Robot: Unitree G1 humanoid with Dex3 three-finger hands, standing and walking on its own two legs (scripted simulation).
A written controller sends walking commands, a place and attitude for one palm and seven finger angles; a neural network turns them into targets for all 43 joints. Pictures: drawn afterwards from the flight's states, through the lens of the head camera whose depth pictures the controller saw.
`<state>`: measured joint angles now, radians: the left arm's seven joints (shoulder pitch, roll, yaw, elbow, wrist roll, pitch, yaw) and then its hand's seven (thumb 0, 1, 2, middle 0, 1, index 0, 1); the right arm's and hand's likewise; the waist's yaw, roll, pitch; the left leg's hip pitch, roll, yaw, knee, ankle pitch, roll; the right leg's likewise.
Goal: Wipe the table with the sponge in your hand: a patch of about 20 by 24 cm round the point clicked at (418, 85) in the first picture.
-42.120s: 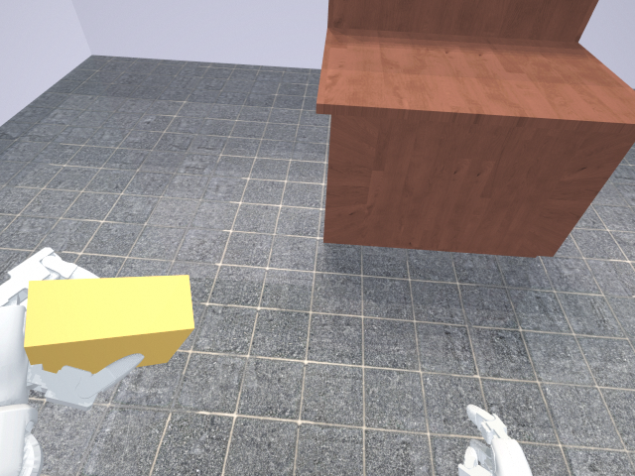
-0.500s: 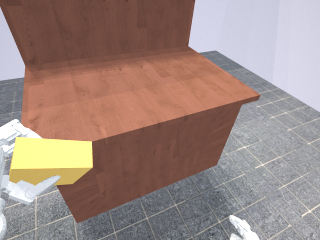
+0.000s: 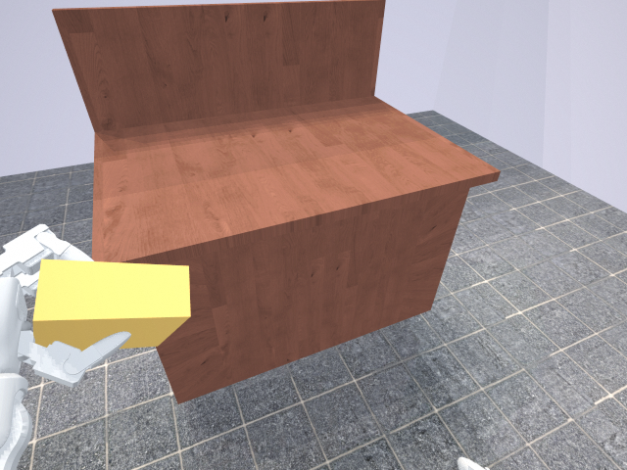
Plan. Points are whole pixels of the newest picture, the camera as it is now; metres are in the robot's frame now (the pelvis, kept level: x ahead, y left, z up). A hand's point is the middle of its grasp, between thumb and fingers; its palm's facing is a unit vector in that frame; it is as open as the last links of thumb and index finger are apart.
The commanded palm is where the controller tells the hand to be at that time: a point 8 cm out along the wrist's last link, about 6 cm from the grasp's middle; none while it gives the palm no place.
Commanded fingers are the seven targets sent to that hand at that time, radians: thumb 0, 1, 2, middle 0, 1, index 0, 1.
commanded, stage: stop stepping back and stand still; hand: left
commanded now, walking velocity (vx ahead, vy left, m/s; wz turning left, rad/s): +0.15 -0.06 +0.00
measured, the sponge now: (132, 310) +0.24 +0.20 +0.17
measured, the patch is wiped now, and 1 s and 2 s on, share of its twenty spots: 0.95 0.95 0.95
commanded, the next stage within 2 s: stand and wait in 0.78 s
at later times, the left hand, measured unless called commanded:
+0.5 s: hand (16, 390) +0.13 +0.24 +0.19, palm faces +0.44 -0.84 -0.31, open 9.6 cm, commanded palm +0.08 +0.27 +0.20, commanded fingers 0.00 0.10 1.30 -1.20 -1.60 -1.20 -1.60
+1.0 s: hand (24, 432) +0.11 +0.23 +0.18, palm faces +0.44 -0.85 -0.28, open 9.6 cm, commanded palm +0.05 +0.27 +0.20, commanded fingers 0.00 0.10 1.30 -1.20 -1.60 -1.20 -1.60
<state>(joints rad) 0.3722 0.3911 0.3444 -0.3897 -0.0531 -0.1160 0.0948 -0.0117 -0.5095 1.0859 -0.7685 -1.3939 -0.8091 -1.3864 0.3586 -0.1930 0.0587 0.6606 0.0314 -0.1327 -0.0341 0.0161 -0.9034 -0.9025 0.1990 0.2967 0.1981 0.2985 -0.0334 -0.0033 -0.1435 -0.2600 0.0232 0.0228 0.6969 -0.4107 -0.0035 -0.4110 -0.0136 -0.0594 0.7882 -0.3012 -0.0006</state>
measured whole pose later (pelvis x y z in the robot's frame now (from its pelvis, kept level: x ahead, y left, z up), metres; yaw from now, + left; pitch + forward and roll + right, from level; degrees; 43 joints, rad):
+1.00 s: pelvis -0.10 -0.01 +0.01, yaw +2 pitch -2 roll -2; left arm 0.42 0.32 0.30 -0.42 -0.05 -0.11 0.15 -0.01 -0.51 1.08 -0.77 -1.40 -0.81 -1.39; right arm 0.22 -0.23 0.02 0.66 0.02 -0.10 -0.05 0.02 -0.90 -0.90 0.20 0.30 0.20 0.30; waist -0.02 0.03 -0.07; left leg -0.28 0.03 -0.03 0.64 -0.34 0.02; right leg -0.29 0.03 -0.06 0.53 -0.21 -0.02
